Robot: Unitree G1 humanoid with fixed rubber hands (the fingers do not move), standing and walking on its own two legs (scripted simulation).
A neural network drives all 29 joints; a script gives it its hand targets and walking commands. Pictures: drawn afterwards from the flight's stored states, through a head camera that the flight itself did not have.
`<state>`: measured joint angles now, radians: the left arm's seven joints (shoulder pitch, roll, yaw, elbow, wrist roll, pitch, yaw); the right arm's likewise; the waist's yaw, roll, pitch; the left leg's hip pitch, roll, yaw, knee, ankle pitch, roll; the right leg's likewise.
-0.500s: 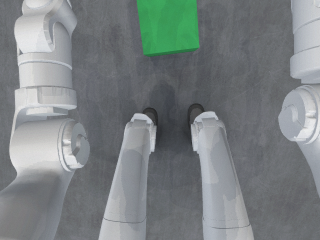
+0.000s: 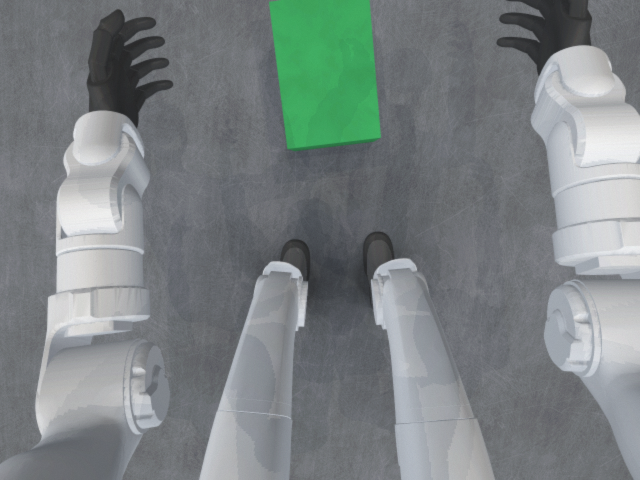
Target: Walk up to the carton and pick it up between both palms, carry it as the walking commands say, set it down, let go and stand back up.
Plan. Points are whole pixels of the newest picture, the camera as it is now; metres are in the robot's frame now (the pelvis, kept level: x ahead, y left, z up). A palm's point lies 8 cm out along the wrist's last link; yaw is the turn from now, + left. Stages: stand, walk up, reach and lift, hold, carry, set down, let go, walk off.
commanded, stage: let go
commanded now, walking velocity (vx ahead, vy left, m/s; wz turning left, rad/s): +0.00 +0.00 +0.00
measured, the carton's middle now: (326, 79) +0.57 +0.04 -0.61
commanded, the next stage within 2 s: stand in 1.18 s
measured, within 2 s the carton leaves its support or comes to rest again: neither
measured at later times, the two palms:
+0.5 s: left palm out of the picture +0.30 +0.26 +0.00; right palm out of the picture +0.35 -0.23 -0.01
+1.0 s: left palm out of the picture +0.25 +0.25 +0.03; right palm out of the picture +0.25 -0.26 +0.01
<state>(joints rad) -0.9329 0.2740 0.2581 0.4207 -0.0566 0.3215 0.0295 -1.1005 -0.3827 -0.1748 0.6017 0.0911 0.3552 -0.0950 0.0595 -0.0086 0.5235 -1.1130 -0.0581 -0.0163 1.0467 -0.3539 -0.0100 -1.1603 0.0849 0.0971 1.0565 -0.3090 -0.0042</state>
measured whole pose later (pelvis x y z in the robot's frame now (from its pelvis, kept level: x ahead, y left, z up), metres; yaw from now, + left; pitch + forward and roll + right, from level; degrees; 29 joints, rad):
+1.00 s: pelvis +0.10 +0.00 +0.09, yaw -1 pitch +5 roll +0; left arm 0.27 0.22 0.09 0.38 -0.01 0.06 -0.09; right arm 0.22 -0.25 -0.12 0.52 0.09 0.06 0.05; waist 0.03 0.00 -0.02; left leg -0.27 -0.03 -0.04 0.47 -0.28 0.00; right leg -0.32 0.06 0.10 0.49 -0.25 -0.02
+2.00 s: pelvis +0.08 +0.01 +0.09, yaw +0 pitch +2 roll +0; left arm 0.24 0.29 0.09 0.59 0.05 -0.02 0.00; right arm 0.22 -0.25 -0.12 0.54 0.04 -0.03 0.00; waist 0.03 0.00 -0.13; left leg -0.26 -0.05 -0.04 0.52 -0.30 0.02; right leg -0.30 0.05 0.10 0.54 -0.27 -0.01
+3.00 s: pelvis +0.06 +0.01 +0.09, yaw +0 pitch +0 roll +1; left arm 0.28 0.30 0.09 0.61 0.05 -0.04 0.00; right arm 0.22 -0.25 -0.12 0.57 0.04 -0.05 0.00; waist 0.03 0.00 -0.13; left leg -0.26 -0.05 -0.04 0.52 -0.26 0.02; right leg -0.30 0.05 0.10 0.54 -0.23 -0.01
